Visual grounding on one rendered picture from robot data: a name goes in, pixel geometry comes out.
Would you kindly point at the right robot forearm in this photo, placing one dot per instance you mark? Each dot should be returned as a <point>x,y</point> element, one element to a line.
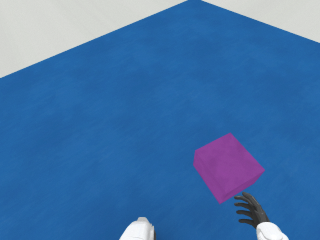
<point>269,231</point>

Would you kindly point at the carton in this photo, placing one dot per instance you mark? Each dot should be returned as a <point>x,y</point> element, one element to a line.
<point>226,167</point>

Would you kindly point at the robot left shin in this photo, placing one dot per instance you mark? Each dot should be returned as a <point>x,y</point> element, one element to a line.
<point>142,219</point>

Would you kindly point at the robot right hand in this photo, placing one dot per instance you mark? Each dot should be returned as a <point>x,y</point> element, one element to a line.
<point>256,212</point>

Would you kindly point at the robot left thigh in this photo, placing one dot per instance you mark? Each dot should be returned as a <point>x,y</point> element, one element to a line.
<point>138,230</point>

